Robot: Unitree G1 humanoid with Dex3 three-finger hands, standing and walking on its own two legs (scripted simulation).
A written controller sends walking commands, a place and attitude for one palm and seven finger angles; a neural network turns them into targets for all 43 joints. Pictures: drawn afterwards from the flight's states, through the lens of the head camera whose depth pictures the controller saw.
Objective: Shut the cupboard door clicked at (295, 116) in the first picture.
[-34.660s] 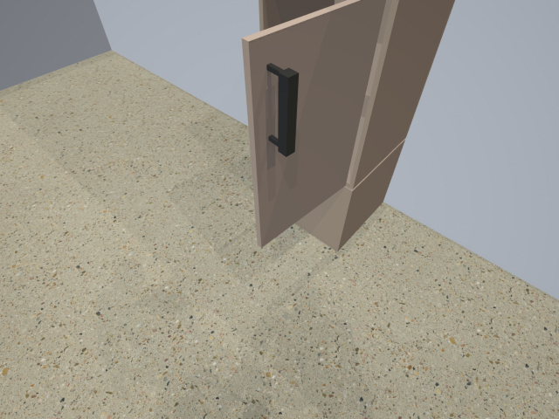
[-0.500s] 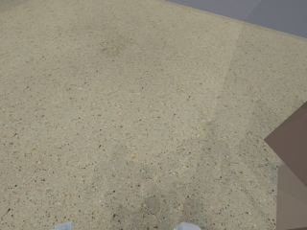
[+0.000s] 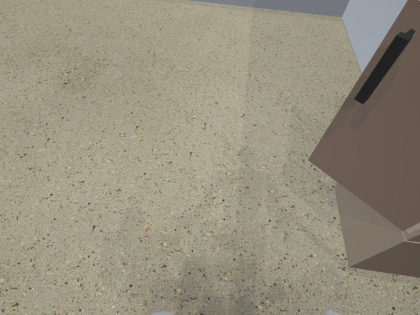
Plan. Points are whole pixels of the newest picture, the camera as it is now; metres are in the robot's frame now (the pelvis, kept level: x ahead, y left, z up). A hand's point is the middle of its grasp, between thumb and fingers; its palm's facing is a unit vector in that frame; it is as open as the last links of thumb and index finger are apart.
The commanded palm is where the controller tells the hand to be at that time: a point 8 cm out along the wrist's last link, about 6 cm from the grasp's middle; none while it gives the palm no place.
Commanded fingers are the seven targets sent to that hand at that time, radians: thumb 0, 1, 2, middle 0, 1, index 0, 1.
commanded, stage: turn to face it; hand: left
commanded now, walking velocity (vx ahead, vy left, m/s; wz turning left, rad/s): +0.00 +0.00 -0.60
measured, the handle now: (384, 68) +0.65 -0.37 +0.12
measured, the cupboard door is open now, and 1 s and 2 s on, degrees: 50 50 50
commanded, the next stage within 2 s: take the last steps up to it in 1.14 s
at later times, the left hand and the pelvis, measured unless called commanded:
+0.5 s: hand (145, 291) +0.18 +0.15 -0.14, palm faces -0.30 -0.91 -0.29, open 7.4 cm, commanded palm none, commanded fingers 0.00 0.90 0.90 -0.20 -0.30 -0.20 -0.30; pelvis +0.01 -0.02 +0.00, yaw -18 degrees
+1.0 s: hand (156, 262) +0.24 +0.14 -0.16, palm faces -0.53 -0.83 -0.20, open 7.4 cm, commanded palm none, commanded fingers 0.00 0.90 0.90 -0.20 -0.30 -0.20 -0.30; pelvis +0.05 +0.01 +0.01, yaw -34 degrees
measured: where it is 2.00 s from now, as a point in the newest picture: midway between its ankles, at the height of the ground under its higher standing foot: outside the picture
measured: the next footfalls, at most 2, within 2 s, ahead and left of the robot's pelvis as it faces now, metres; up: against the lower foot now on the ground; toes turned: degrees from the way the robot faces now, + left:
right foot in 0.40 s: +0.02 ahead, -0.14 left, +0.00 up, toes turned -19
left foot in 0.78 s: +0.14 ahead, +0.08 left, +0.00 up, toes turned -25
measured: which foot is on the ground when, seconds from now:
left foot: down 0.00-0.40, up 0.42-0.76, down 0.78-1.00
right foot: down 0.00-0.02, up 0.04-0.38, down 0.40-0.78, up 0.80-1.00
